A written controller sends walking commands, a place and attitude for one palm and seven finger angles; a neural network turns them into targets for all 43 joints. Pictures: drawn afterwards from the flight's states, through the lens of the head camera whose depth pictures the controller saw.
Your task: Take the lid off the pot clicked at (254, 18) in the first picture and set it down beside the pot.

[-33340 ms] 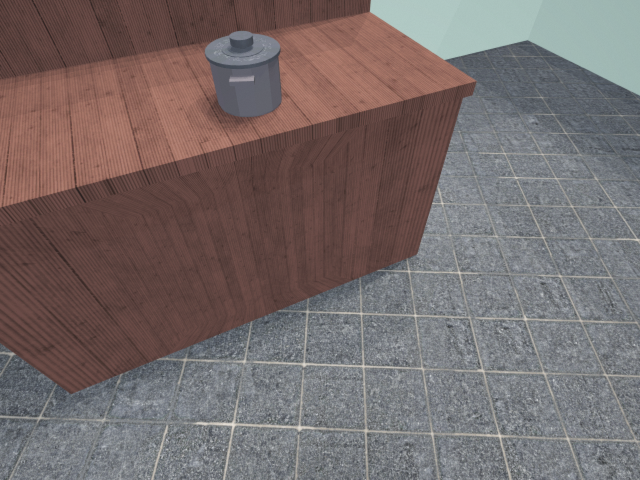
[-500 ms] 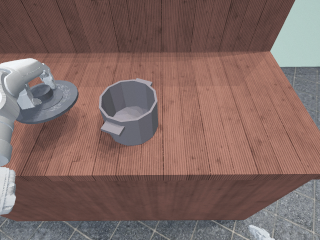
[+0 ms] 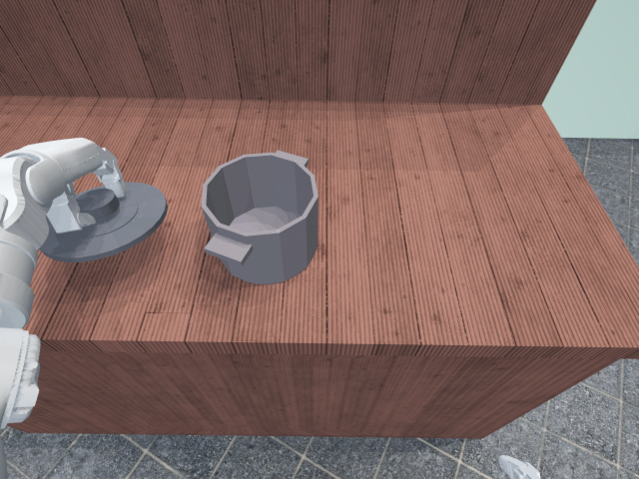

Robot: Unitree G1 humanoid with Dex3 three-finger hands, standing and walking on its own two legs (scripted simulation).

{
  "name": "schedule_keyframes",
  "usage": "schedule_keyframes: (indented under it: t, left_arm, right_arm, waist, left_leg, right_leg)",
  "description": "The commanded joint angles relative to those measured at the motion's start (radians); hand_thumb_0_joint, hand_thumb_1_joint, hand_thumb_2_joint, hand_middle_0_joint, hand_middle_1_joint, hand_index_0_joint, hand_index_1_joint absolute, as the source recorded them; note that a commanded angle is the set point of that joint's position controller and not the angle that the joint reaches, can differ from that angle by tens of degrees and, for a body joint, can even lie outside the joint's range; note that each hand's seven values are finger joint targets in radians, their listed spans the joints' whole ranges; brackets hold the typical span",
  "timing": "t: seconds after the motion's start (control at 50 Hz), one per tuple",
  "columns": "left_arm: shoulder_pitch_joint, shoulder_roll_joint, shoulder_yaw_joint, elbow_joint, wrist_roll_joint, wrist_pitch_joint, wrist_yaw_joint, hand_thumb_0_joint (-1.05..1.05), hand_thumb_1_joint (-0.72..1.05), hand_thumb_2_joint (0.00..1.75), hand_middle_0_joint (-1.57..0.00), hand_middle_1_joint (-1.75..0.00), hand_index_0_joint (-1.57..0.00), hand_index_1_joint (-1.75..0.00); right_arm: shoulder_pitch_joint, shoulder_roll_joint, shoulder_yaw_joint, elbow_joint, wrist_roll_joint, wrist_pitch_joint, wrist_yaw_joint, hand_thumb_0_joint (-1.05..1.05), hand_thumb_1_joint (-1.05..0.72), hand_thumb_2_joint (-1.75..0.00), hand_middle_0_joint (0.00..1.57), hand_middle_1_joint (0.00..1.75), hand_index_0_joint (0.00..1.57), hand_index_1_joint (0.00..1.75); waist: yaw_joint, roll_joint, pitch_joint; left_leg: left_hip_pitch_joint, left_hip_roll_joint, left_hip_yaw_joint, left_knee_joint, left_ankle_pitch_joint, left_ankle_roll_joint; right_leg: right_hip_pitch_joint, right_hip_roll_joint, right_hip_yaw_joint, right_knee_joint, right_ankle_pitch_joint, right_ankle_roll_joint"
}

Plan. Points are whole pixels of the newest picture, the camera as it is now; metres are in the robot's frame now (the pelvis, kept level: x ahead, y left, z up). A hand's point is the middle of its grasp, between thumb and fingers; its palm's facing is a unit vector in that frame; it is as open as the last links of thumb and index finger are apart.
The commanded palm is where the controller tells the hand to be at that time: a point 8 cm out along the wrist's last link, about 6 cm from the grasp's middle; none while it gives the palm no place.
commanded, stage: lower the lid onto the table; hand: left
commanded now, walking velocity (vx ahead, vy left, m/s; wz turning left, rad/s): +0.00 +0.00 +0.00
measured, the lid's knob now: (97, 204) +0.44 +0.31 +0.09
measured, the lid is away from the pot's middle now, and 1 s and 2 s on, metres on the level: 0.22 0.22 0.23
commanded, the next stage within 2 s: open the fingers wide in 1.60 s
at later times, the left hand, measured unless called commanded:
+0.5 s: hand (86, 218) +0.42 +0.31 +0.08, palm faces -0.50 -0.10 -0.86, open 8.4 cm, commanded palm +0.44 +0.32 +0.15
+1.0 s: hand (95, 221) +0.43 +0.32 +0.06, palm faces -0.52 -0.12 -0.85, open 8.4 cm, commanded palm +0.46 +0.32 +0.12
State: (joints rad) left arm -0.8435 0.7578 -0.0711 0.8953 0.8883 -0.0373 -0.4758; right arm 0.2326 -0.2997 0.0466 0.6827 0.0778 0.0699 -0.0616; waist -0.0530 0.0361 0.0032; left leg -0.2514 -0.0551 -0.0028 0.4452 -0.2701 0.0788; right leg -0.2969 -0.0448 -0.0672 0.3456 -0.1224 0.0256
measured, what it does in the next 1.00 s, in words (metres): stands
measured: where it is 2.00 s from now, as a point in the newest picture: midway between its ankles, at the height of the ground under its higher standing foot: outside the picture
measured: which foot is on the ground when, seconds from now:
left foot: down 0.00-1.00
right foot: down 0.00-1.00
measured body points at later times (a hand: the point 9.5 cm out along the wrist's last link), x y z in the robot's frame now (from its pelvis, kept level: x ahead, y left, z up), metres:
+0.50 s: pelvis +0.00 +0.00 +0.00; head +0.06 +0.01 +0.44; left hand +0.44 +0.32 +0.13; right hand +0.06 -0.28 -0.12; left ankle -0.03 +0.07 -0.74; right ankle +0.03 -0.15 -0.74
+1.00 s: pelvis +0.01 +0.01 -0.01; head +0.07 +0.01 +0.44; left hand +0.46 +0.32 +0.11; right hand +0.04 -0.28 -0.13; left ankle -0.03 +0.07 -0.74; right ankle +0.03 -0.15 -0.74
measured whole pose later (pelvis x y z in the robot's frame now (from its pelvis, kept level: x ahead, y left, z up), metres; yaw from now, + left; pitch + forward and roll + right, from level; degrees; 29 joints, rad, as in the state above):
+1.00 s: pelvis +0.01 +0.01 -0.01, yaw -1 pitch +9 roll -2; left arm -0.88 0.78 -0.03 1.12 0.95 -0.17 -0.39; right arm 0.30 -0.30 0.03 0.72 0.08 0.09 -0.07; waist -0.09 0.03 -0.03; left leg -0.38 -0.05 0.02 0.54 -0.32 0.09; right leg -0.43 -0.04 -0.05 0.42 -0.16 0.03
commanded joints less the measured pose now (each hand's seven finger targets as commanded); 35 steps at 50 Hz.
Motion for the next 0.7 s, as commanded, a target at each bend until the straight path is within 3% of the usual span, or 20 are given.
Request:
schedule_keyframes:
  t: [0.0,0.02,0.04,0.06,0.12,0.14,0.16,0.2,0.24,0.26,0.28,0.34,0.38,0.4,0.46,0.54,0.56,0.58,0.66,0.68]
  left_arm:
    - [-0.590,0.404,0.147,-0.248,0.025,-0.017,0.065,0.00,0.48,1.23,-1.03,-0.89,-0.83,-0.79]
    - [-0.578,0.393,0.142,-0.250,0.032,-0.023,0.068,0.00,0.48,1.23,-1.03,-0.89,-0.83,-0.79]
    - [-0.578,0.414,0.154,-0.267,0.028,-0.033,0.075,0.00,0.48,1.23,-1.03,-0.89,-0.83,-0.79]
    - [-0.531,0.396,0.155,-0.228,0.028,-0.038,0.074,0.00,0.48,1.23,-1.03,-0.89,-0.83,-0.79]
    - [-0.487,0.406,0.176,-0.163,0.007,-0.044,0.064,0.00,0.48,1.23,-1.03,-0.89,-0.83,-0.79]
    - [-0.502,0.408,0.165,-0.157,0.005,-0.048,0.065,0.00,0.48,1.23,-1.03,-0.89,-0.83,-0.79]
    - [-0.522,0.359,0.125,-0.144,0.008,-0.048,0.061,0.00,0.48,1.23,-1.03,-0.89,-0.83,-0.79]
    - [-0.515,0.359,0.123,-0.119,0.012,-0.051,0.062,0.00,0.48,1.23,-1.03,-0.89,-0.83,-0.79]
    - [-0.548,0.437,0.175,-0.192,0.026,-0.068,0.079,0.00,0.48,1.23,-1.03,-0.89,-0.83,-0.79]
    - [-0.571,0.436,0.176,-0.236,0.032,-0.079,0.083,0.00,0.48,1.23,-1.03,-0.89,-0.83,-0.79]
    - [-0.535,0.430,0.184,-0.223,0.034,-0.085,0.086,0.00,0.48,1.23,-1.03,-0.89,-0.83,-0.79]
    - [-0.510,0.406,0.166,-0.135,0.015,-0.093,0.084,0.00,0.48,1.23,-1.03,-0.89,-0.83,-0.79]
    - [-0.524,0.401,0.161,-0.112,0.018,-0.089,0.084,0.00,0.48,1.23,-1.03,-0.89,-0.83,-0.79]
    - [-0.530,0.410,0.165,-0.119,0.022,-0.091,0.088,0.00,0.48,1.23,-1.03,-0.89,-0.83,-0.79]
    - [-0.560,0.374,0.130,-0.158,0.039,-0.102,0.099,0.00,0.48,1.23,-1.03,-0.89,-0.83,-0.79]
    - [-0.520,0.407,0.165,-0.091,0.036,-0.114,0.109,0.00,0.48,1.23,-1.03,-0.89,-0.83,-0.79]
    - [-0.524,0.348,0.117,-0.059,0.034,-0.107,0.103,0.00,0.48,1.23,-1.03,-0.89,-0.83,-0.79]
    - [-0.549,0.351,0.117,-0.068,0.032,-0.105,0.102,0.00,0.48,1.23,-1.03,-0.89,-0.83,-0.79]
    - [-0.558,0.405,0.159,-0.099,0.051,-0.118,0.123,0.00,0.48,1.23,-1.03,-0.89,-0.83,-0.79]
    - [-0.534,0.382,0.146,-0.053,0.053,-0.120,0.121,0.00,0.48,1.23,-1.03,-0.89,-0.83,-0.79]
  right_arm:
    - [0.014,-0.165,-0.065,-0.100,0.001,-0.032,-0.015,0.00,-0.90,-0.90,0.20,0.30,0.20,0.30]
    - [0.013,-0.160,-0.065,-0.103,0.000,-0.035,-0.015,0.00,-0.90,-0.90,0.20,0.30,0.20,0.30]
    - [0.020,-0.170,-0.070,-0.098,-0.008,-0.037,-0.014,0.00,-0.90,-0.90,0.20,0.30,0.20,0.30]
    - [0.032,-0.162,-0.068,-0.104,-0.006,-0.038,-0.015,0.00,-0.90,-0.90,0.20,0.30,0.20,0.30]
    - [0.038,-0.169,-0.069,-0.092,-0.001,-0.027,-0.012,0.00,-0.90,-0.90,0.20,0.30,0.20,0.30]
    - [0.038,-0.177,-0.072,-0.088,-0.003,-0.022,-0.012,0.00,-0.90,-0.90,0.20,0.30,0.20,0.30]
    - [0.046,-0.169,-0.070,-0.085,0.000,-0.021,-0.014,0.00,-0.90,-0.90,0.20,0.30,0.20,0.30]
    - [0.048,-0.171,-0.073,-0.078,0.002,-0.020,-0.013,0.00,-0.90,-0.90,0.20,0.30,0.20,0.30]
    - [0.043,-0.181,-0.078,-0.081,-0.006,-0.020,-0.015,0.00,-0.90,-0.90,0.20,0.30,0.20,0.30]
    - [0.054,-0.169,-0.076,-0.089,-0.006,-0.021,-0.017,0.00,-0.90,-0.90,0.20,0.30,0.20,0.30]
    - [0.052,-0.166,-0.078,-0.089,-0.004,-0.022,-0.018,0.00,-0.90,-0.90,0.20,0.30,0.20,0.30]
    - [0.070,-0.178,-0.079,-0.064,-0.004,-0.017,-0.019,0.00,-0.90,-0.90,0.20,0.30,0.20,0.30]
    - [0.074,-0.175,-0.078,-0.062,0.001,-0.016,-0.019,0.00,-0.90,-0.90,0.20,0.30,0.20,0.30]
    - [0.076,-0.174,-0.077,-0.063,0.002,-0.014,-0.020,0.00,-0.90,-0.90,0.20,0.30,0.20,0.30]
    - [0.080,-0.168,-0.080,-0.064,-0.003,-0.021,-0.022,0.00,-0.90,-0.90,0.20,0.30,0.20,0.30]
    - [0.089,-0.178,-0.079,-0.054,-0.004,-0.019,-0.024,0.00,-0.90,-0.90,0.20,0.30,0.20,0.30]
    - [0.096,-0.170,-0.075,-0.054,-0.001,-0.017,-0.026,0.00,-0.90,-0.90,0.20,0.30,0.20,0.30]
    - [0.098,-0.174,-0.077,-0.045,0.002,-0.017,-0.026,0.00,-0.90,-0.90,0.20,0.30,0.20,0.30]
    - [0.111,-0.173,-0.081,-0.055,-0.006,-0.020,-0.030,0.00,-0.90,-0.90,0.20,0.30,0.20,0.30]
    - [0.107,-0.172,-0.078,-0.048,-0.003,-0.020,-0.031,0.00,-0.90,-0.90,0.20,0.30,0.20,0.30]
  waist:
    - [-0.002,0.124,-0.428]
    - [-0.004,0.150,-0.433]
    - [-0.010,0.155,-0.443]
    - [-0.007,0.138,-0.457]
    - [-0.008,0.072,-0.409]
    - [-0.015,0.070,-0.393]
    - [-0.022,0.075,-0.386]
    - [-0.018,0.082,-0.357]
    - [-0.010,0.123,-0.416]
    - [-0.011,0.146,-0.471]
    - [-0.008,0.141,-0.481]
    - [-0.025,0.091,-0.414]
    - [-0.022,0.099,-0.386]
    - [-0.021,0.091,-0.409]
    - [-0.029,0.172,-0.437]
    - [-0.029,0.118,-0.415]
    - [-0.040,0.100,-0.409]
    - [-0.037,0.094,-0.394]
    - [-0.032,0.129,-0.478]
    - [-0.034,0.116,-0.440]
  left_leg:
    - [0.146,0.050,-0.072,-0.033,0.445,-0.020]
    - [0.166,0.051,-0.078,-0.023,0.476,-0.025]
    - [0.185,0.055,-0.080,-0.013,0.504,-0.035]
    - [0.183,0.055,-0.080,-0.012,0.527,-0.030]
    - [0.122,0.048,-0.068,-0.009,0.454,-0.011]
    - [0.109,0.048,-0.064,-0.013,0.434,-0.015]
    - [0.112,0.048,-0.063,-0.020,0.432,-0.014]
    - [0.099,0.049,-0.060,-0.015,0.400,-0.011]
    - [0.132,0.051,-0.063,-0.003,0.448,-0.016]
    - [0.161,0.051,-0.072,-0.004,0.509,-0.020]
    - [0.175,0.054,-0.074,0.014,0.542,-0.017]
    - [0.140,0.058,-0.063,0.013,0.499,-0.016]
    - [0.113,0.054,-0.059,0.008,0.444,-0.008]
    - [0.112,0.052,-0.058,0.004,0.441,-0.009]
    - [0.179,0.061,-0.070,0.018,0.540,-0.030]
    - [0.143,0.059,-0.065,0.029,0.519,-0.025]
    - [0.127,0.057,-0.061,0.023,0.483,-0.020]
    - [0.120,0.061,-0.063,0.023,0.467,-0.018]
    - [0.170,0.061,-0.074,0.039,0.584,-0.034]
    - [0.150,0.062,-0.067,0.046,0.558,-0.028]
  right_leg:
    - [0.176,0.041,0.013,0.034,0.212,-0.079]
    - [0.158,0.041,0.011,0.034,0.210,-0.081]
    - [0.149,0.041,0.011,0.037,0.213,-0.081]
    - [0.152,0.048,0.012,0.039,0.209,-0.076]
    - [0.171,0.043,0.012,0.037,0.232,-0.073]
    - [0.162,0.040,0.010,0.036,0.224,-0.075]
    - [0.140,0.046,0.008,0.036,0.205,-0.071]
    - [0.123,0.046,0.008,0.037,0.190,-0.074]
    - [0.136,0.041,0.017,0.044,0.212,-0.079]
    - [0.154,0.048,0.017,0.049,0.226,-0.076]
    - [0.154,0.047,0.018,0.052,0.246,-0.075]
    - [0.119,0.045,0.014,0.046,0.233,-0.071]
    - [0.112,0.046,0.015,0.044,0.217,-0.072]
    - [0.125,0.047,0.014,0.048,0.217,-0.072]
    - [0.070,0.053,0.011,0.054,0.206,-0.073]
    - [0.073,0.050,0.014,0.059,0.221,-0.074]
    - [0.065,0.054,0.013,0.059,0.205,-0.069]
    - [0.057,0.051,0.010,0.058,0.205,-0.070]
    - [0.064,0.058,0.014,0.076,0.231,-0.070]
    - [0.052,0.055,0.011,0.074,0.231,-0.070]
